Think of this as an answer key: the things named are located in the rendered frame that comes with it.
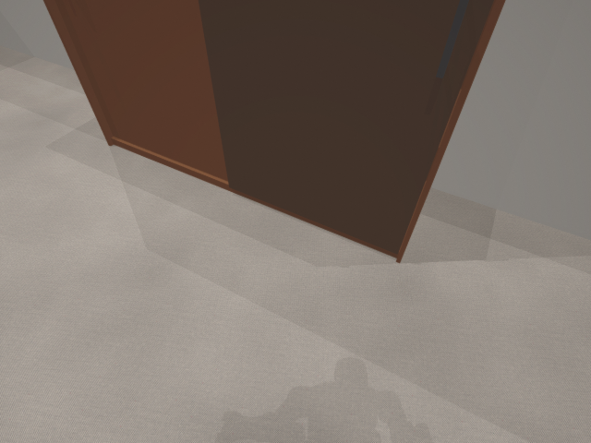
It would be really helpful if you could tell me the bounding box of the handle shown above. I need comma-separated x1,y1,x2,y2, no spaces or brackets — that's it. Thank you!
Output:
436,0,469,78

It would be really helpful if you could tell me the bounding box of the wardrobe door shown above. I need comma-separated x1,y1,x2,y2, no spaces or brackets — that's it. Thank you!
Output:
199,0,494,255
55,0,228,181

